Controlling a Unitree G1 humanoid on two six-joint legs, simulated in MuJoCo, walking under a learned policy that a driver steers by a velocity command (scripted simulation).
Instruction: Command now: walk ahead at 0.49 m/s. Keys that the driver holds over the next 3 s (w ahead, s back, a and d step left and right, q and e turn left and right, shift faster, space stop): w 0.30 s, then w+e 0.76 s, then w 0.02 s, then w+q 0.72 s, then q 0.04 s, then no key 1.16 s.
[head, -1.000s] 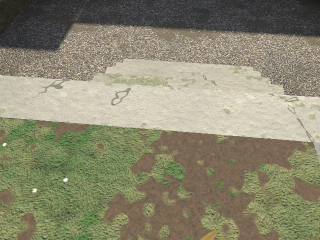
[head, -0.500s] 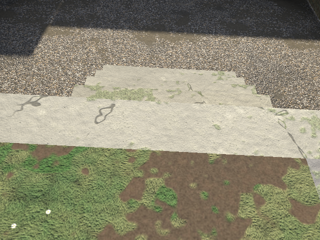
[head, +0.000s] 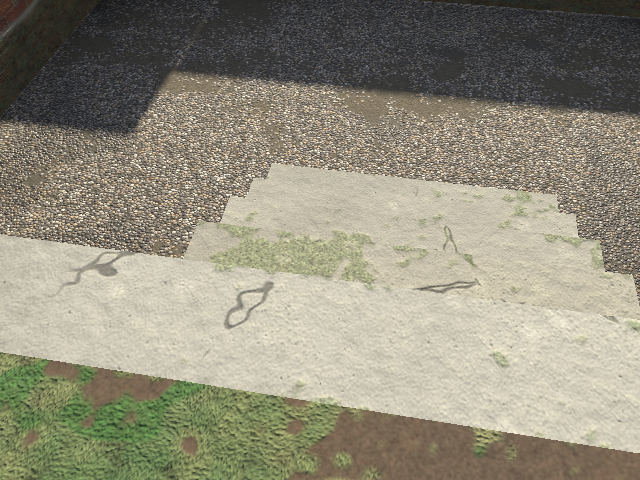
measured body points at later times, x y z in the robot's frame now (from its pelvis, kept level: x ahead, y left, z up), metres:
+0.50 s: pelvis +0.29 +0.08 +0.00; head +0.31 +0.09 +0.45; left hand +0.40 +0.32 -0.14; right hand +0.30 -0.17 -0.14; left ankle +0.29 +0.15 -0.75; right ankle +0.37 -0.11 -0.66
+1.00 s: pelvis +0.59 -0.03 -0.01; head +0.60 -0.02 +0.44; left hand +0.70 +0.22 -0.15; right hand +0.58 -0.29 -0.14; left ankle +0.55 +0.15 -0.66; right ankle +0.61 -0.11 -0.75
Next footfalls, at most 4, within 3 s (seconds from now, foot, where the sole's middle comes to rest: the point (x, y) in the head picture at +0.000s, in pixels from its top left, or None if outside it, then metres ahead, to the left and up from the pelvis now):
0.24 left None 0.33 0.16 -0.78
0.82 right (409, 423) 0.64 -0.12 -0.78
1.28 left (358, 323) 0.90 -0.01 -0.78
1.86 right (453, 293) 1.13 -0.29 -0.96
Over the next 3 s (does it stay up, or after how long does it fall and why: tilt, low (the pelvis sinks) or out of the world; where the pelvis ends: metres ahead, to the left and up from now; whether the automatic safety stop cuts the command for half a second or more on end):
stays up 1.16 -0.18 -0.20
